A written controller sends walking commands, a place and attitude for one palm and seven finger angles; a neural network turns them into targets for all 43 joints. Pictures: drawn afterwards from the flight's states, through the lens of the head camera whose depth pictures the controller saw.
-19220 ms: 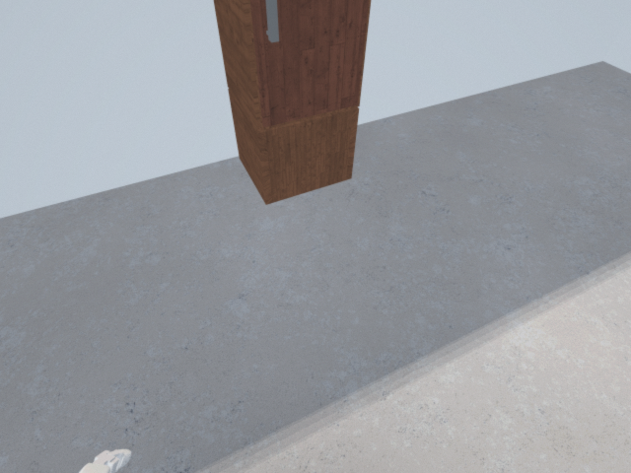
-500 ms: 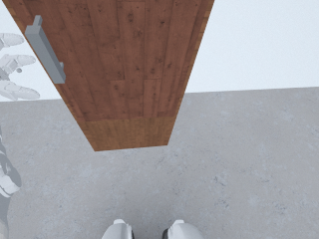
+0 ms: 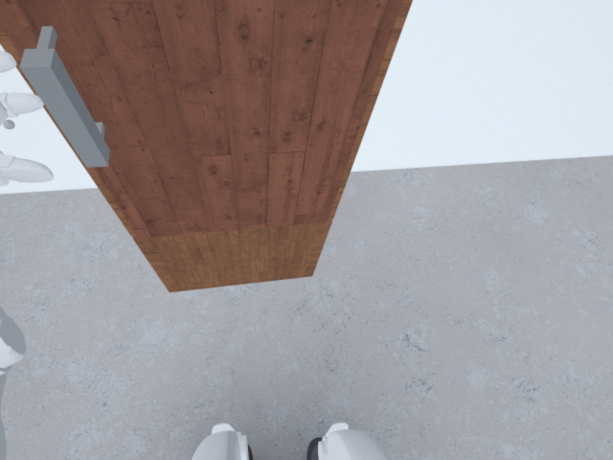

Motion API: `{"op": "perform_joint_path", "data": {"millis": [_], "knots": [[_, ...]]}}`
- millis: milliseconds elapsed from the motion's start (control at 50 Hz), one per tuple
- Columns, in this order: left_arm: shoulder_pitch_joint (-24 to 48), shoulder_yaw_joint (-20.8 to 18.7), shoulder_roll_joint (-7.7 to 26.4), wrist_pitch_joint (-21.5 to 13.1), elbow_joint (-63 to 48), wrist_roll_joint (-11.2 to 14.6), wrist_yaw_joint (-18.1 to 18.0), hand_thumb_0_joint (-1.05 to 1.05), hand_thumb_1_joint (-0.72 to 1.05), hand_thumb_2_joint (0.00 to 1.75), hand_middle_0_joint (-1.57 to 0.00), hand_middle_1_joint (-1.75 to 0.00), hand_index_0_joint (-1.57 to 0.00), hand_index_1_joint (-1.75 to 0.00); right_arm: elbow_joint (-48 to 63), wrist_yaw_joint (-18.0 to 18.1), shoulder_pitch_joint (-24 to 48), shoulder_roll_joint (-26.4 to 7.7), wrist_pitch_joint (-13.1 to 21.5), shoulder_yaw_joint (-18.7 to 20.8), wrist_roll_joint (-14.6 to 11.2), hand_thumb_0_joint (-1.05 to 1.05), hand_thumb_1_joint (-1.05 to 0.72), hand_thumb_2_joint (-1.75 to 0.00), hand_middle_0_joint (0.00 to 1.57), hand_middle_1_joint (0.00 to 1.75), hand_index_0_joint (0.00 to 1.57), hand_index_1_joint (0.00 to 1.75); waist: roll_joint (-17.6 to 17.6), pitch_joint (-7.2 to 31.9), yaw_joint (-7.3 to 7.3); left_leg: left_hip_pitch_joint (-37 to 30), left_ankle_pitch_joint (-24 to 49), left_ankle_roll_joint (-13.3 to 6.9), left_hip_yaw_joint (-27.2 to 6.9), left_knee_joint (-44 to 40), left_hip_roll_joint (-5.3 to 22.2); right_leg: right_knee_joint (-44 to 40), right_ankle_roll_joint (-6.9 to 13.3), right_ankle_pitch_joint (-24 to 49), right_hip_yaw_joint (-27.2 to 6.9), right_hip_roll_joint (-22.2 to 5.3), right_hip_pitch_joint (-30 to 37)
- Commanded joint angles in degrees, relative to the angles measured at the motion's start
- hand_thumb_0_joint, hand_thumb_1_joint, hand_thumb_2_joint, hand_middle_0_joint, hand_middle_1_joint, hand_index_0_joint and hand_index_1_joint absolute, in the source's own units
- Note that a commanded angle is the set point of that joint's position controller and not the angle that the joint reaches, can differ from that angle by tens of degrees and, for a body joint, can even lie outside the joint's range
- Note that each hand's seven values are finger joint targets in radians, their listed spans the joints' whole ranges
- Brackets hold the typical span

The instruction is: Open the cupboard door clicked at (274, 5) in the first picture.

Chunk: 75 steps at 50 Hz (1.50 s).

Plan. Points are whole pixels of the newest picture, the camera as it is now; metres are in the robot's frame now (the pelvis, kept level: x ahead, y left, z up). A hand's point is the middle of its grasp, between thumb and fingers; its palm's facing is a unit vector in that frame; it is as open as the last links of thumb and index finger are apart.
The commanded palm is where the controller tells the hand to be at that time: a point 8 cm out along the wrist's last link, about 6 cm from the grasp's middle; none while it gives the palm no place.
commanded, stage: move the hooked fingers beside the handle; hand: left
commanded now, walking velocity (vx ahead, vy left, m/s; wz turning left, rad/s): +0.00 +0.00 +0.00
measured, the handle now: (75, 102) +0.53 +0.25 +0.10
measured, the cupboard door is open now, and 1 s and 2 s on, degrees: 0 0 0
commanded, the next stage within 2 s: slide the fingers in behind the handle in 0.52 s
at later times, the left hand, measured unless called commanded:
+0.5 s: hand (3, 132) +0.47 +0.30 +0.11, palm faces +0.09 -1.00 +0.00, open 14.0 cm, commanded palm +0.45 +0.35 +0.11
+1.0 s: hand (35, 131) +0.48 +0.27 +0.11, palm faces +0.07 -1.00 +0.01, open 13.9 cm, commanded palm +0.45 +0.32 +0.10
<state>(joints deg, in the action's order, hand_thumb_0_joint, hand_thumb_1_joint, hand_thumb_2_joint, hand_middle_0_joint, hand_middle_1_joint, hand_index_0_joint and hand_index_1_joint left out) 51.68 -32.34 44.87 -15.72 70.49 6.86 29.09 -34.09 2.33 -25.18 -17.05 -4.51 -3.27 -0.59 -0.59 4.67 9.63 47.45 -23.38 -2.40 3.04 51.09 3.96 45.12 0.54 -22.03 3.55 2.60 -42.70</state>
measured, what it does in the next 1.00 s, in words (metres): stands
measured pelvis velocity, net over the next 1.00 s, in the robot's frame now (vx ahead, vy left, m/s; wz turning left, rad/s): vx -0.01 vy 0.00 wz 0.01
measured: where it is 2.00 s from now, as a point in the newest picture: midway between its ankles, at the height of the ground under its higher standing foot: outside the picture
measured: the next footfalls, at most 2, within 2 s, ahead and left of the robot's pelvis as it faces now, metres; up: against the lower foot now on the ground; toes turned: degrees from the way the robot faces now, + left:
none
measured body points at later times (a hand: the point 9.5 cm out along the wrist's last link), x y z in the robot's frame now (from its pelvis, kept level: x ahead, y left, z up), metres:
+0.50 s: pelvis -0.01 +0.00 +0.00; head +0.11 +0.03 +0.43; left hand +0.46 +0.35 +0.12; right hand +0.02 -0.27 -0.10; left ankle +0.00 +0.09 -0.69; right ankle -0.01 -0.12 -0.69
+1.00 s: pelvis -0.01 +0.00 +0.00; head +0.10 +0.03 +0.43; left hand +0.47 +0.33 +0.11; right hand +0.00 -0.28 -0.10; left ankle +0.00 +0.09 -0.69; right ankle -0.01 -0.12 -0.69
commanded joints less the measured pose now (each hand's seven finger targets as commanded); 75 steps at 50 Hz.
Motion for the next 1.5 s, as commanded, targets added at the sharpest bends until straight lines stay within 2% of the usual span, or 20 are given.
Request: {"op": "perform_joint_path", "data": {"millis": [0, 100, 220, 260, 340, 460, 580, 680, 740, 820, 880, 980, 1020, 1080, 1120, 1200, 1360, 1400, 1440, 1480], "knots": [[20.74, -3.33, 21.84, -3.52, -13.94, 0.87, -0.97, 0.00, -0.50, 0.30, -0.30, -1.20, -0.30, -1.20, 3.21, 1.20, -8.48, -11.45, 0.53, 4.50, 0.05, 0.00, -0.90, -0.90, 0.20, 0.30, 0.20, 0.30, -12.64, 26.20, -2.22, -25.77, 30.66, 0.57, -5.78, -3.42, -1.52, -2.64, 0.52, 21.70, -1.32, 1.59, 5.38], [24.86, -0.31, 17.29, -5.74, -16.02, 1.60, -1.55, 0.00, -0.50, 0.30, -0.30, -1.20, -0.30, -1.20, 2.17, 1.05, -8.09, -11.22, 0.65, 4.52, 0.34, 0.00, -0.90, -0.90, 0.20, 0.30, 0.20, 0.30, -14.48, 26.29, -0.86, -30.59, 31.12, 1.52, -7.36, -3.22, -0.83, -2.81, 0.79, 18.13, -0.60, 1.97, 1.26], [22.92, 3.40, 12.53, -2.99, -11.35, 2.44, 0.10, 0.00, -0.50, 0.30, -0.30, -1.20, -0.30, -1.20, 1.53, 1.23, -7.67, -11.20, 0.84, 4.33, 0.10, 0.00, -0.90, -0.90, 0.20, 0.30, 0.20, 0.30, -11.25, 24.12, -0.11, -28.74, 28.80, 1.24, -7.59, -3.70, -0.88, -3.27, 0.64, 17.10, -0.20, 1.60, 0.64], [21.54, 1.75, 14.65, -2.25, -9.85, 2.54, -0.14, 0.00, -0.50, 0.30, -0.30, -1.20, -0.30, -1.20, 2.00, 1.49, -7.66, -11.47, 0.85, 4.08, 0.05, 0.00, -0.90, -0.90, 0.20, 0.30, 0.20, 0.30, -8.42, 22.67, -0.72, -25.61, 27.42, 0.65, -7.19, -3.99, -1.35, -3.20, 0.74, 18.03, -0.38, 1.54, 2.66], [21.93, -0.23, 17.09, -3.61, -13.28, 1.84, -1.55, 0.00, -0.50, 0.30, -0.30, -1.20, -0.30, -1.20, 2.94, 1.27, -7.12, -11.10, 0.86, 4.13, 0.13, 0.00, -0.90, -0.90, 0.20, 0.30, 0.20, 0.30, -10.21, 25.28, -1.74, -25.87, 28.46, 0.95, -6.69, -3.50, -1.38, -2.45, 0.64, 19.34, -0.78, 1.38, 3.97], [24.91, -0.89, 18.09, -6.14, -14.62, 2.00, -2.52, 0.00, -0.50, 0.30, -0.30, -1.20, -0.30, -1.20, 2.79, 1.25, -6.72, -11.26, 1.14, 4.05, 0.08, 0.00, -0.90, -0.90, 0.20, 0.30, 0.20, 0.30, -10.43, 25.74, -1.03, -25.48, 25.46, 0.78, -6.81, -3.42, -1.44, -2.33, 0.83, 17.51, -1.12, 1.66, 4.42], [22.86, -0.22, 19.23, -3.78, -9.53, 1.53, -0.35, 0.00, -0.50, 0.30, -0.30, -1.20, -0.30, -1.20, 2.53, 1.81, -6.62, -11.51, 1.20, 3.72, -0.44, 0.00, -0.90, -0.90, 0.20, 0.30, 0.20, 0.30, -9.18, 22.91, -0.81, -20.94, 20.40, 0.10, -5.97, -3.68, -1.74, -3.24, 0.38, 16.05, -1.81, 1.31, 5.00], [25.31, 1.81, 16.30, -4.78, -13.08, 2.12, 0.00, 0.00, -0.50, 0.30, -0.30, -1.20, -0.30, -1.20, 2.10, 1.77, -7.27, -11.35, 1.62, 3.95, -0.04, 0.00, -0.90, -0.90, 0.20, 0.30, 0.20, 0.30, -12.83, 25.67, -0.67, -25.74, 22.33, 0.71, -7.00, -3.61, -1.45, -2.94, 0.80, 14.71, -1.20, 1.54, 2.07], [25.26, 3.46, 12.81, -5.03, -12.51, 3.02, -0.65, 0.00, -0.50, 0.30, -0.30, -1.20, -0.30, -1.20, 1.66, 1.58, -7.33, -11.23, 1.85, 4.06, 0.05, 0.00, -0.90, -0.90, 0.20, 0.30, 0.20, 0.30, -10.65, 24.16, 0.22, -25.45, 20.38, 0.63, -7.37, -3.96, -1.27, -3.50, 0.68, 12.69, -0.91, 1.52, 0.90], [24.96, 3.09, 12.64, -4.27, -12.98, 2.90, -1.93, 0.00, -0.50, 0.30, -0.30, -1.20, -0.30, -1.20, 1.48, 1.43, -7.42, -11.12, 2.06, 4.13, 0.01, 0.00, -0.90, -0.90, 0.20, 0.30, 0.20, 0.30, -10.81, 24.86, -0.41, -24.60, 20.62, 0.38, -7.01, -4.06, -1.56, -3.31, 0.66, 13.73, -1.21, 1.26, 2.13], [22.61, 0.41, 16.07, -3.80, -12.83, 1.63, -3.84, 0.00, -0.50, 0.30, -0.30, -1.20, -0.30, -1.20, 2.01, 1.27, -7.54, -11.03, 1.83, 4.06, 0.01, 0.00, -0.90, -0.90, 0.20, 0.30, 0.20, 0.30, -10.04, 25.39, -1.83, -23.25, 21.93, 0.40, -6.67, -4.05, -1.70, -2.78, 0.63, 15.47, -1.30, 1.21, 4.34], [23.96, 0.81, 14.75, -5.53, -17.00, 0.83, -6.53, 0.00, -0.50, 0.30, -0.30, -1.20, -0.30, -1.20, 2.53, 0.90, -7.28, -10.53, 2.06, 4.40, 0.12, 0.00, -0.90, -0.90, 0.20, 0.30, 0.20, 0.30, -11.42, 27.29, -1.70, -25.59, 23.79, 0.74, -6.66, -3.91, -1.49, -2.47, 0.59, 16.45, -1.24, 1.34, 4.45], [25.21, 3.82, 10.57, -5.82, -17.91, 0.96, -6.75, 0.00, -0.50, 0.30, -0.30, -1.20, -0.30, -1.20, 2.04, 0.54, -6.99, -10.19, 2.25, 4.41, 0.16, 0.00, -0.90, -0.90, 0.20, 0.30, 0.20, 0.30, -12.45, 26.50, -0.80, -27.25, 23.89, 0.95, -6.95, -3.87, -1.29, -2.65, 0.63, 15.82, -0.96, 1.48, 2.80], [22.67, 3.68, 9.58, -5.27, -15.16, 1.99, -6.32, 0.00, -0.50, 0.30, -0.30, -1.20, -0.30, -1.20, 1.69, 0.66, -7.04, -10.50, 2.14, 4.47, -0.07, 0.00, -0.90, -0.90, 0.20, 0.30, 0.20, 0.30, -8.47, 24.94, -0.55, -25.49, 22.94, 0.60, -6.78, -4.09, -1.32, -3.06, 0.58, 16.29, -1.04, 1.51, 3.79], [24.98, 5.53, 7.28, -4.38, -14.66, 2.09, -6.15, 0.00, -0.50, 0.30, -0.30, -1.20, -0.30, -1.20, 1.28, 0.63, -6.95, -10.25, 2.37, 4.44, -0.05, 0.00, -0.90, -0.90, 0.20, 0.30, 0.20, 0.30, -9.59, 23.33, 0.12, -24.66, 21.56, 0.48, -6.63, -4.41, -1.50, -3.31, 0.47, 15.90, -1.10, 1.32, 3.42], [23.52, 4.52, 8.42, -4.23, -14.53, 1.48, -7.19, 0.00, -0.50, 0.30, -0.30, -1.20, -0.30, -1.20, 1.45, 0.56, -7.01, -10.13, 2.43, 4.39, 0.03, 0.00, -0.90, -0.90, 0.20, 0.30, 0.20, 0.30, -9.05, 24.07, -0.84, -24.49, 23.10, 0.48, -6.53, -4.18, -1.68, -2.92, 0.59, 17.22, -1.27, 1.15, 4.41], [24.98, 7.65, 2.95, -5.82, -17.46, 1.97, -8.26, 0.00, -0.50, 0.30, -0.30, -1.20, -0.30, -1.20, 0.97, 0.10, -6.86, -9.65, 2.89, 4.79, 0.16, 0.00, -0.90, -0.90, 0.20, 0.30, 0.20, 0.30, -8.03, 25.91, -0.07, -26.29, 24.04, 0.37, -6.57, -3.69, -1.79, -2.74, 0.63, 18.15, -1.32, 1.19, 4.69], [25.73, 8.33, 2.12, -5.22, -15.26, 1.96, -8.47, 0.00, -0.50, 0.30, -0.30, -1.20, -0.30, -1.20, 0.50, 0.15, -6.53, -9.59, 2.86, 4.65, 0.02, 0.00, -0.90, -0.90, 0.20, 0.30, 0.20, 0.30, -8.48, 23.18, 0.40, -25.06, 22.20, 0.51, -6.61, -3.98, -1.78, -2.98, 0.55, 16.80, -1.20, 1.03, 3.28], [26.68, 7.58, 2.93, -4.73, -14.40, 1.84, -9.29, 0.00, -0.50, 0.30, -0.30, -1.20, -0.30, -1.20, 0.43, 0.18, -6.47, -9.69, 3.05, 4.60, 0.02, 0.00, -0.90, -0.90, 0.20, 0.30, 0.20, 0.30, -6.76, 21.99, 0.46, -23.11, 20.02, 0.25, -6.60, -4.39, -1.94, -3.28, 0.46, 15.91, -1.36, 0.99, 4.12], [26.62, 4.45, 6.50, -5.61, -17.77, 1.34, -10.63, 0.00, -0.50, 0.30, -0.30, -1.20, -0.30, -1.20, 0.93, 0.17, -6.59, -9.60, 3.17, 4.77, 0.23, 0.00, -0.90, -0.90, 0.20, 0.30, 0.20, 0.30, -9.42, 27.41, -1.03, -24.92, 23.14, 0.29, -6.18, -3.84, -2.19, -2.51, 0.48, 18.76, -1.95, 0.81, 6.60]]}}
